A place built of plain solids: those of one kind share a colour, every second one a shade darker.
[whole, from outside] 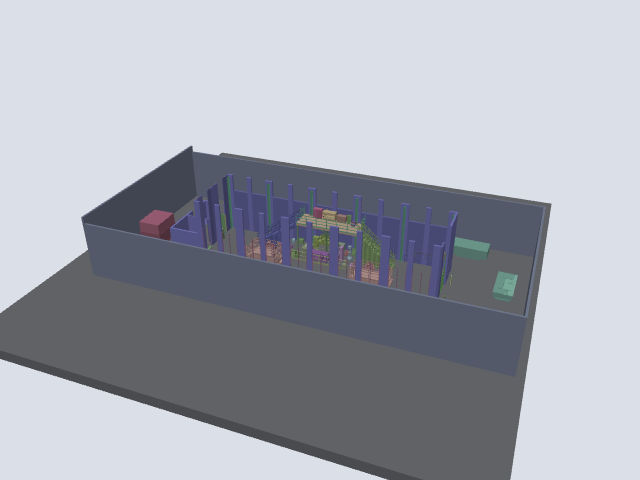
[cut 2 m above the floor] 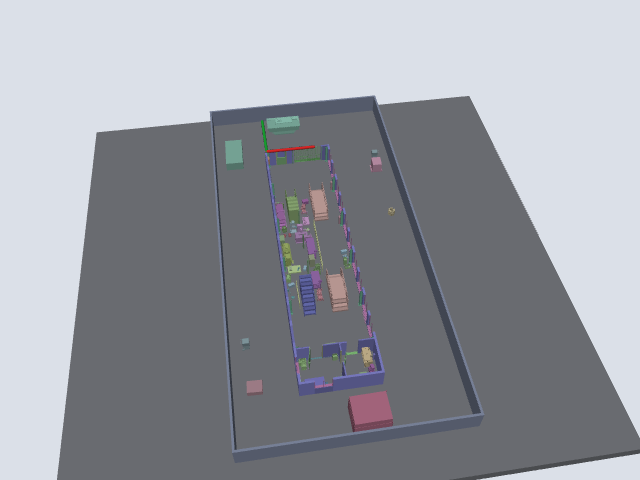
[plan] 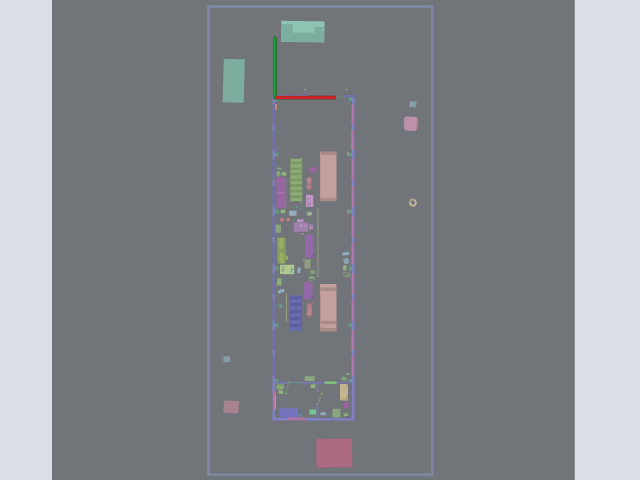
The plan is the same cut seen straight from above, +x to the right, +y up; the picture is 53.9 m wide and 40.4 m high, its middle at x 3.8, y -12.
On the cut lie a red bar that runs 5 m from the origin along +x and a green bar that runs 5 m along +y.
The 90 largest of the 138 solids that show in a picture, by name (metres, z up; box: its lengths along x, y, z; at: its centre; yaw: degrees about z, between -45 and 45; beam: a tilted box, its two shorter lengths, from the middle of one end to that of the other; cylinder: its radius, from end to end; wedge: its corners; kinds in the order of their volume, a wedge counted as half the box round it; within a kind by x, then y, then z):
{
 "yard_bound_1": {"box": [0.2, 39.6, 5.7], "at": [-5.59, -12.05, 2.8]},
 "yard_bound_2": {"box": [19.04, 0.2, 6.39], "at": [3.83, -31.75, 3.14]},
 "yard_bound_3": {"box": [19.04, 0.2, 5.7], "at": [3.83, 7.65, 2.8]},
 "yard_bound_4": {"box": [0.2, 39.6, 5.7], "at": [13.25, -12.05, 2.8]},
 "wall_1": {"box": [0.2, 0.96, 2.75], "at": [-0.1, -26.73, 1.32]},
 "wall_2": {"box": [0.2, 0.61, 6.35], "at": [-0.1, -23.7, 3.12]},
 "wall_3": {"box": [0.2, 1.66, 4.6], "at": [-0.1, -22.57, 2.25]},
 "wall_4": {"box": [0.2, 0.51, 6.35], "at": [-0.1, -21.5, 3.12]},
 "wall_5": {"box": [0.2, 1.66, 4.6], "at": [-0.1, -20.43, 2.25]},
 "wall_6": {"box": [0.2, 0.81, 6.35], "at": [-0.1, -19.2, 3.12]},
 "wall_7": {"box": [0.2, 1.76, 4.6], "at": [-0.1, -17.93, 2.25]},
 "wall_8": {"box": [0.2, 0.51, 6.35], "at": [-0.1, -16.8, 3.12]},
 "wall_9": {"box": [0.2, 1.76, 4.6], "at": [-0.1, -15.68, 2.25]},
 "wall_10": {"box": [0.2, 0.81, 6.35], "at": [-0.1, -14.4, 3.12]},
 "wall_11": {"box": [0.2, 1.76, 4.6], "at": [-0.1, -13.12, 2.25]},
 "wall_12": {"box": [0.2, 0.51, 6.35], "at": [-0.1, -12.0, 3.12]},
 "wall_13": {"box": [0.2, 1.76, 4.6], "at": [-0.1, -10.88, 2.25]},
 "wall_14": {"box": [0.2, 0.81, 6.35], "at": [-0.1, -9.6, 3.12]},
 "wall_15": {"box": [0.2, 1.76, 4.6], "at": [-0.1, -8.32, 2.25]},
 "wall_16": {"box": [0.2, 0.51, 6.35], "at": [-0.1, -7.2, 3.12]},
 "wall_17": {"box": [0.2, 1.76, 4.6], "at": [-0.1, -6.08, 2.25]},
 "wall_18": {"box": [0.2, 0.81, 6.35], "at": [-0.1, -4.8, 3.12]},
 "wall_19": {"box": [0.2, 1.66, 4.6], "at": [-0.1, -3.58, 2.25]},
 "wall_20": {"box": [0.2, 0.51, 6.35], "at": [-0.1, -2.5, 3.12]},
 "wall_21": {"box": [0.2, 1.66, 4.6], "at": [-0.1, -1.43, 2.25]},
 "wall_22": {"box": [0.2, 0.81, 6.35], "at": [-0.1, -0.2, 3.12]},
 "wall_23": {"box": [1.26, 0.2, 2.75], "at": [0.42, -27.1, 1.32]},
 "wall_24": {"box": [1.1, 0.06, 2.75], "at": [0.55, -24.03, 1.32]},
 "wall_25": {"box": [1.1, 0.06, 6.35], "at": [0.55, -23.97, 3.12]},
 "wall_26": {"box": [3.01, 0.2, 6.35], "at": [1.3, 0.1, 3.12]},
 "wall_27": {"box": [1.51, 0.2, 0.95], "at": [1.8, -27.1, 0.42]},
 "wall_28": {"box": [1.41, 0.06, 2.75], "at": [2.9, -24.03, 1.32]},
 "wall_29": {"box": [1.47, 0.06, 6.35], "at": [2.93, -23.97, 3.12]},
 "wall_30": {"box": [1.06, 0.2, 2.75], "at": [3.08, -27.1, 1.32]},
 "wall_31": {"box": [0.06, 1.23, 2.75], "at": [3.63, -26.39, 1.32]},
 "wall_32": {"box": [0.06, 0.73, 2.75], "at": [3.63, -24.36, 1.32]},
 "wall_33": {"box": [0.66, 0.06, 6.35], "at": [3.87, -23.97, 3.12]},
 "wall_34": {"box": [3.1, 0.2, 2.75], "at": [5.15, -27.1, 1.32]},
 "wall_35": {"box": [1.3, 0.06, 2.75], "at": [5.85, -24.03, 1.32]},
 "wall_36": {"box": [1.3, 0.06, 6.35], "at": [5.85, -23.97, 3.12]},
 "wall_37": {"box": [0.91, 0.2, 6.35], "at": [6.25, 0.1, 3.12]},
 "wall_38": {"box": [0.2, 3.2, 2.75], "at": [6.6, -25.6, 1.32]},
 "wall_39": {"box": [0.2, 0.61, 6.35], "at": [6.6, -23.7, 3.12]},
 "wall_40": {"box": [0.2, 0.51, 6.35], "at": [6.6, -21.5, 3.12]},
 "wall_41": {"box": [0.2, 0.81, 6.35], "at": [6.6, -19.2, 3.12]},
 "wall_42": {"box": [0.2, 0.51, 6.35], "at": [6.6, -16.8, 3.12]},
 "wall_43": {"box": [0.2, 0.81, 6.35], "at": [6.6, -14.4, 3.12]},
 "wall_44": {"box": [0.2, 0.51, 6.35], "at": [6.6, -12.0, 3.12]},
 "wall_45": {"box": [0.2, 0.81, 6.35], "at": [6.6, -9.6, 3.12]},
 "wall_46": {"box": [0.2, 0.51, 6.35], "at": [6.6, -7.2, 3.12]},
 "wall_47": {"box": [0.2, 0.81, 6.35], "at": [6.6, -4.8, 3.12]},
 "wall_48": {"box": [0.2, 0.51, 6.35], "at": [6.6, -2.5, 3.12]},
 "wall_49": {"box": [0.2, 0.81, 6.35], "at": [6.6, -0.2, 3.12]},
 "beyond_container_1": {"box": [0.037, 2.44, 1.48], "at": [3.52, -29.95, 0.68], "yaw": 0.7},
 "beyond_container_2": {"box": [2.93, 2.32, 2.59], "at": [4.98, -29.94, 1.24], "yaw": 0.7},
 "beyond_skip_1": {"box": [1.78, 3.66, 0.95], "at": [-3.46, 1.4, 0.82], "yaw": -1.6},
 "beyond_skip_2": {"box": [0.94, 1.46, 0.1], "at": [0.99, 5.4, 1.17], "yaw": -0.8},
 "beyond_skip_3": {"box": [3.4, 1.67, 0.47], "at": [2.35, 5.53, 0.88], "yaw": -0.8},
 "beyond_skip_4": {"box": [1.86, 0.74, 0.1], "at": [2.42, 5.01, 1.17], "yaw": -0.8},
 "beyond_skip_5": {"box": [1.84, 0.98, 0.1], "at": [2.44, 5.93, 1.17], "yaw": -0.8},
 "staging_1": {"box": [1.4, 0.32, 0.41], "at": [4.5, -19.24, 0.15]},
 "staging_2": {"box": [1.4, 0.32, 0.59], "at": [4.5, -18.94, 0.24]},
 "staging_3": {"box": [1.4, 2.2, 0.77], "at": [4.5, -17.7, 0.34]},
 "staging_4": {"box": [1.4, 0.32, 0.59], "at": [4.5, -16.46, 0.24]},
 "staging_5": {"box": [1.4, 0.32, 0.41], "at": [4.5, -16.16, 0.15]},
 "staging_6": {"box": [1.4, 0.32, 0.39], "at": [4.5, -8.29, 0.14]},
 "staging_7": {"box": [1.4, 3.0, 0.56], "at": [4.5, -6.65, 0.23]},
 "staging_8": {"box": [1.4, 0.32, 0.39], "at": [4.5, -5.01, 0.14]},
 "stair_1": {"box": [1.01, 0.26, 3.19], "at": [1.8, -8.61, 1.55]},
 "stair_2": {"box": [1.01, 0.26, 2.77], "at": [1.8, -8.13, 1.34]},
 "stair_3": {"box": [1.01, 0.26, 2.56], "at": [1.8, -7.9, 1.23]},
 "stair_4": {"box": [1.01, 0.26, 2.35], "at": [1.8, -7.66, 1.13]},
 "stair_5": {"box": [1.01, 0.26, 1.73], "at": [1.8, -6.95, 0.81]},
 "raised_floor_steel_grating_1": {"box": [2.3, 6.5, 0.2], "at": [1.15, -11.97, 3.25]},
 "beyond_tote_tank_1": {"box": [0.95, 1.18, 1.02], "at": [11.45, -2.22, 0.63], "yaw": -3.3},
 "surface_grinder_1": {"box": [0.53, 0.26, 1.65], "at": [2.14, -10.37, 0.77]},
 "surface_grinder_2": {"box": [1.19, 0.74, 0.64], "at": [2.19, -10.93, 0.46]},
 "beyond_pallets_1": {"box": [1.27, 1.05, 0.54], "at": [-3.68, -26.05, 0.26], "yaw": -2.9},
 "centre_lathe_1": {"box": [0.35, 2.14, 0.35], "at": [0.55, -12.9, 0.7]},
 "centre_lathe_2": {"box": [0.65, 2.08, 0.23], "at": [0.55, -12.89, 0.69]},
 "roll_cab_1": {"box": [0.46, 0.68, 0.68], "at": [0.29, -11.06, 0.45]},
 "roll_cab_2": {"box": [0.83, 0.42, 0.4], "at": [2.94, -23.67, 1.07]},
 "roll_cab_3": {"box": [0.68, 0.46, 0.7], "at": [5.19, -26.71, 0.46]},
 "wheelie_bin_1": {"box": [0.5, 0.68, 1.1], "at": [2.75, -14.03, 0.5], "yaw": 1.2},
 "filing_lateral_low_1": {"box": [0.48, 0.9, 0.73], "at": [0.29, -11.06, 3.66]},
 "beyond_wheeled_bin_1": {"box": [0.51, 0.48, 1.08], "at": [-4.05, -22.04, 0.48], "yaw": 1.1},
 "bar_rack_1": {"box": [0.71, 2.59, 0.13], "at": [0.48, -8.03, 0.92]},
 "pallet_1": {"box": [1.2, 0.8, 0.19], "at": [1.02, -14.47, 0.05], "yaw": -0.3},
 "packing_desk_1": {"box": [0.53, 1.4, 0.2], "at": [0.48, -12.31, 4.21]},
 "fitters_bench_1": {"box": [0.74, 1.96, 0.08], "at": [2.89, -12.53, 0.85]}
}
